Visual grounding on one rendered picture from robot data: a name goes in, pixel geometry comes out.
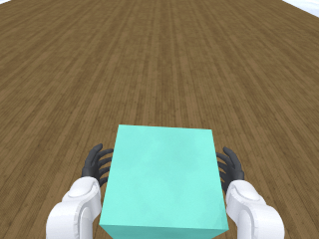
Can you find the left robot forearm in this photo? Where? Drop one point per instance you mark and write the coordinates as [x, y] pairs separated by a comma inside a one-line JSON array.
[[73, 217]]

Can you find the carton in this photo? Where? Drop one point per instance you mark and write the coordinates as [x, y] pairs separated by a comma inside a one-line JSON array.
[[163, 183]]

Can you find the right robot hand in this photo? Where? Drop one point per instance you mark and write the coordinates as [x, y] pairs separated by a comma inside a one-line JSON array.
[[233, 169]]

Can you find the left robot hand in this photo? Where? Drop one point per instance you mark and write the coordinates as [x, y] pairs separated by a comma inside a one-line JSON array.
[[93, 164]]

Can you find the right robot forearm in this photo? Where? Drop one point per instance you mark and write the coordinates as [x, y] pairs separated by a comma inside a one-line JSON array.
[[253, 218]]

